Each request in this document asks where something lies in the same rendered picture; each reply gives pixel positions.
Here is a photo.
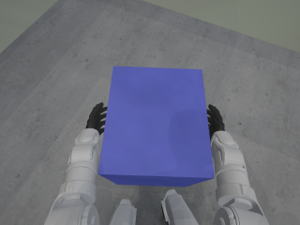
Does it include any right robot thigh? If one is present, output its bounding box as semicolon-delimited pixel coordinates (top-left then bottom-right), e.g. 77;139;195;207
161;193;199;225

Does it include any left robot forearm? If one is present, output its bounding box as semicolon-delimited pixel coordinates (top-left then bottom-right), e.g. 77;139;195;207
44;128;101;225

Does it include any robot left shin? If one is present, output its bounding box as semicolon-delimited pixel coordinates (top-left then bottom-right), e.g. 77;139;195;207
114;199;132;209

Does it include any left robot hand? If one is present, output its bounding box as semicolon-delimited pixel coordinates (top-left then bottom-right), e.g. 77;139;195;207
85;102;108;136

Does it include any robot left upper arm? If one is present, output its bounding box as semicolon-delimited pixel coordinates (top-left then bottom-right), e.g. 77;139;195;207
45;202;100;225

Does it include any robot right upper arm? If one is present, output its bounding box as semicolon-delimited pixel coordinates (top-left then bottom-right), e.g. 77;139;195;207
214;205;269;225

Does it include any carton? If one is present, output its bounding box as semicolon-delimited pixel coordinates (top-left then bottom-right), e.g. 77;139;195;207
97;66;215;188

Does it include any right robot hand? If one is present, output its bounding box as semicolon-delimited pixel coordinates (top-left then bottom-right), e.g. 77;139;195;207
206;104;225;141

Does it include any right robot forearm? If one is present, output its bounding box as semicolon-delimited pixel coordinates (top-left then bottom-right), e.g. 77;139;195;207
210;130;267;220

